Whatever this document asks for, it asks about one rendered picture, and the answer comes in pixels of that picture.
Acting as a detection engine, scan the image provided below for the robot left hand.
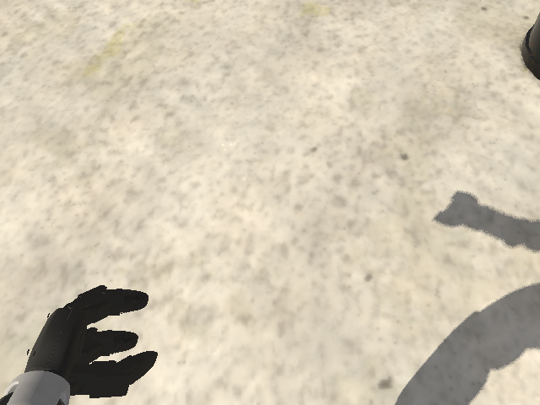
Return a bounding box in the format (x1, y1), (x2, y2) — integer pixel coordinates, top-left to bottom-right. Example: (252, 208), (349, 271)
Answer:
(24, 285), (158, 398)

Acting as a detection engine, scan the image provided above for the left robot forearm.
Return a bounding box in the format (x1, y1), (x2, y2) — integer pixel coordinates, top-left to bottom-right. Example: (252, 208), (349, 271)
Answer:
(0, 370), (70, 405)

